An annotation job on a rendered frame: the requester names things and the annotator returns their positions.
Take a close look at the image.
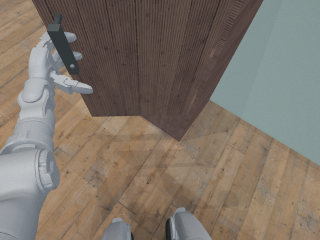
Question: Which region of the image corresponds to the robot left thigh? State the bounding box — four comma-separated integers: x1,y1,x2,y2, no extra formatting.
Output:
100,221,132,240

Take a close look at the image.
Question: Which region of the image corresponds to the left robot forearm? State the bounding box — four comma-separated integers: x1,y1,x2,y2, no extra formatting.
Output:
0,78,56,156

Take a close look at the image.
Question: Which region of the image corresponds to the right robot shin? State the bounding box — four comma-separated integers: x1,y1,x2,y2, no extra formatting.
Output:
170,207,186,240

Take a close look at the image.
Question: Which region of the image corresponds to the handle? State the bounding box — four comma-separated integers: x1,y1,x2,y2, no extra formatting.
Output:
47,13,80,75

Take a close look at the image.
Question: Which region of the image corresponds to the robot left hand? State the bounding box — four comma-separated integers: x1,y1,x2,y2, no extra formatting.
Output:
28,31,93,95

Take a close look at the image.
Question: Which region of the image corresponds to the robot left upper arm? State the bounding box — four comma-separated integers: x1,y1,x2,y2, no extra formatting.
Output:
0,148,60,240

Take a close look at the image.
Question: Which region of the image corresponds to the cupboard door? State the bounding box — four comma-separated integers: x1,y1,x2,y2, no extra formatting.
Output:
32,0,232,117

